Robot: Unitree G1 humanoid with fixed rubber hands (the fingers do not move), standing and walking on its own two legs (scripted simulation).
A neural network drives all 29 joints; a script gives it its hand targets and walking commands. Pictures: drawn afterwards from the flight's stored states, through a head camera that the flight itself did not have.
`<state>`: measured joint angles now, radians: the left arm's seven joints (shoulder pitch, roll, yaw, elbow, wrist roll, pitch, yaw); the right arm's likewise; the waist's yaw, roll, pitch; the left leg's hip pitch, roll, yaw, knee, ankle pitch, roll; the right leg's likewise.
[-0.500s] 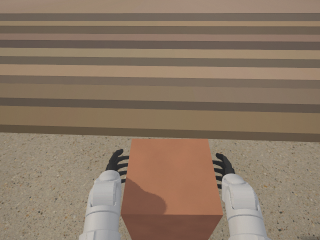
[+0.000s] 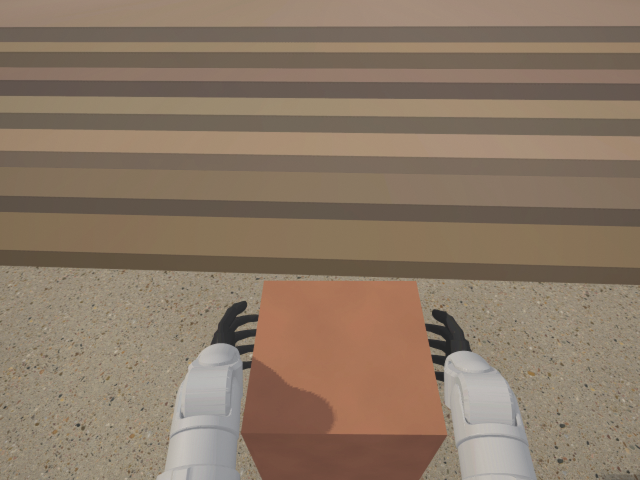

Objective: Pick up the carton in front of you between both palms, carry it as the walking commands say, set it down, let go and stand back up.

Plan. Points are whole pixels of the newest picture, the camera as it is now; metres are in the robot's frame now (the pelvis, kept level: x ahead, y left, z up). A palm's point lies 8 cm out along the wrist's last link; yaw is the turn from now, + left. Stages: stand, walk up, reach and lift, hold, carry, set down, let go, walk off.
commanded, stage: hold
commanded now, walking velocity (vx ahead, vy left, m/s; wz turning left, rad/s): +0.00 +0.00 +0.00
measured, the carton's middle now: (339, 390) +0.29 +0.00 -0.03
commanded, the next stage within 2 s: carry in 0.16 s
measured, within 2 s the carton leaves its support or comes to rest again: neither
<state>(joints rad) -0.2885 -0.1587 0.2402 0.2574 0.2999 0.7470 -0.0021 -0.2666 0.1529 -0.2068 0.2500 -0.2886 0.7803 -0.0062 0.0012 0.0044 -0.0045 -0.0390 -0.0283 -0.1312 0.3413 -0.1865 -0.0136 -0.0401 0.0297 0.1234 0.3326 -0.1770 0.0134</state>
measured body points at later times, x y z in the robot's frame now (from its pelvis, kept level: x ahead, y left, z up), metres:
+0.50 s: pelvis +0.06 +0.02 -0.01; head +0.04 +0.02 +0.44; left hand +0.36 +0.17 +0.07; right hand +0.35 -0.13 +0.06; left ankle +0.01 +0.14 -0.75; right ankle +0.05 -0.10 -0.73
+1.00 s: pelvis +0.33 +0.06 -0.02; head +0.34 +0.07 +0.43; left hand +0.62 +0.22 +0.06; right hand +0.61 -0.09 +0.06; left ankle +0.38 +0.13 -0.75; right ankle +0.17 -0.06 -0.67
